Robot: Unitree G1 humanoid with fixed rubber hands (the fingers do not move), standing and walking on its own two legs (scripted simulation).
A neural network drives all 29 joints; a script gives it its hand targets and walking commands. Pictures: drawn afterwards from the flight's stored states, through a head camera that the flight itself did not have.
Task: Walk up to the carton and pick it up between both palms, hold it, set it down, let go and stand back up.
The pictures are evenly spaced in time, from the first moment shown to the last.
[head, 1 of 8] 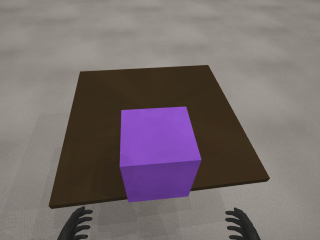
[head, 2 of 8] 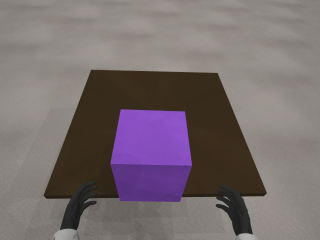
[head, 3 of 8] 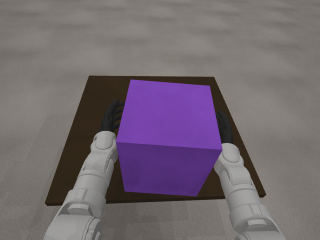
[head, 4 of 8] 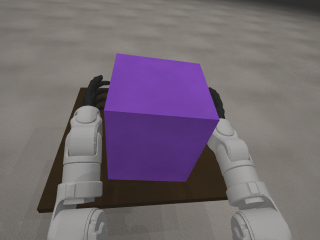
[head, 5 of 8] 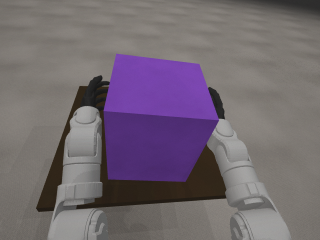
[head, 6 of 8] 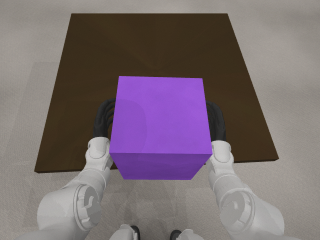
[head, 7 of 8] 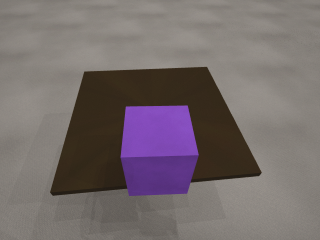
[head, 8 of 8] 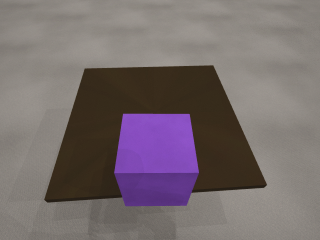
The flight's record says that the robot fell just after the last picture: no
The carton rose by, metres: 0.25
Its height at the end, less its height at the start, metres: +0.00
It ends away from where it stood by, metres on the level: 0.03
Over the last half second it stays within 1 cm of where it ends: yes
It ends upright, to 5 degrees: yes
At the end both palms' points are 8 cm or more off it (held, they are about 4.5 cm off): yes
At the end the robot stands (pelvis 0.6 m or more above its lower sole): yes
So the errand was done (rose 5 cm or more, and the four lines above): yes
